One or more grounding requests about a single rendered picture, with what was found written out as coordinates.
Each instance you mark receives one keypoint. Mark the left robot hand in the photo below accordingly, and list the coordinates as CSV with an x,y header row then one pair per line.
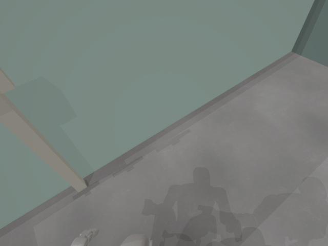
x,y
85,237

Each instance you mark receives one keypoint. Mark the panel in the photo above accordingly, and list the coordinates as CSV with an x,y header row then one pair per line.
x,y
18,124

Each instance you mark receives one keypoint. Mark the left robot thigh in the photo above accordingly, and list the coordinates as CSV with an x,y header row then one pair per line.
x,y
137,240

